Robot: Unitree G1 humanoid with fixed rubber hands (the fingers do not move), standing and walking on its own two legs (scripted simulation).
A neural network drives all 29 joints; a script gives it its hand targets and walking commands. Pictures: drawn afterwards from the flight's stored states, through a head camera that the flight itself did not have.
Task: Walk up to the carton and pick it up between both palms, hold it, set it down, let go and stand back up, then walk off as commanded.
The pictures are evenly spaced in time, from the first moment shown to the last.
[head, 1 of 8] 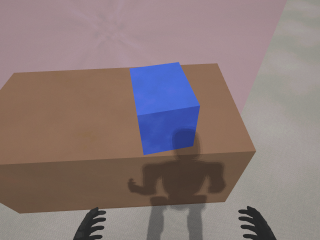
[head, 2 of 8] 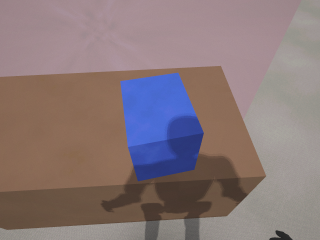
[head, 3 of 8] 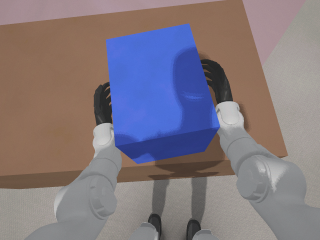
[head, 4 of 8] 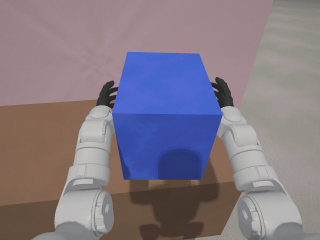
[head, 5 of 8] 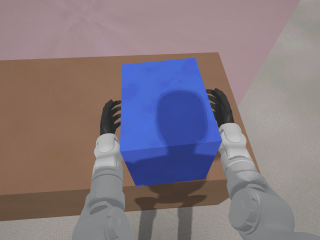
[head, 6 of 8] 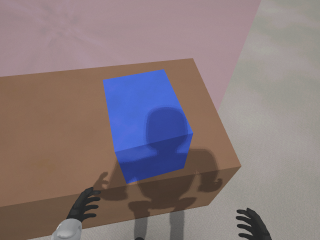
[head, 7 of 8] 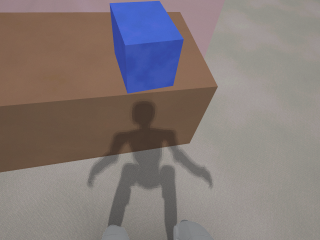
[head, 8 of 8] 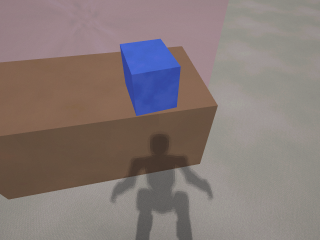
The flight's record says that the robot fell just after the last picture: no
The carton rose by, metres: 0.25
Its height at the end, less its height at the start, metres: +0.00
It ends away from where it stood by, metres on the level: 0.05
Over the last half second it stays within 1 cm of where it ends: yes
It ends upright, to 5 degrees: yes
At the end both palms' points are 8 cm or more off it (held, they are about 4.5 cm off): yes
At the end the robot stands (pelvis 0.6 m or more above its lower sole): yes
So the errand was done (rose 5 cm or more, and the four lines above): yes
